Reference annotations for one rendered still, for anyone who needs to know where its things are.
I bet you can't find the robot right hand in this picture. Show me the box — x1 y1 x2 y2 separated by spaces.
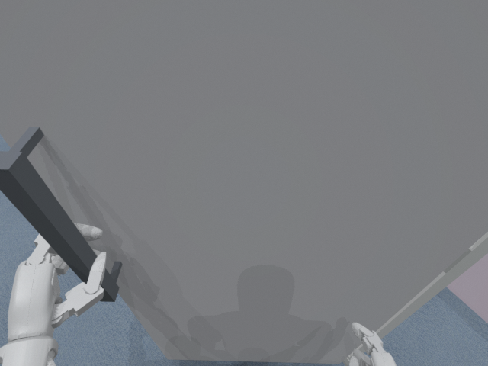
349 322 397 366

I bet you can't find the handle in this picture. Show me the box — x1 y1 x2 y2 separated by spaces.
0 127 122 302

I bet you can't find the robot left hand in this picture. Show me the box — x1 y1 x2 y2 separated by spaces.
8 223 107 342

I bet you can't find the robot left forearm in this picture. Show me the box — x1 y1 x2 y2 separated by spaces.
0 336 59 366

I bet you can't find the fridge door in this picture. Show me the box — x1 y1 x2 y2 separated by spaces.
0 0 488 364

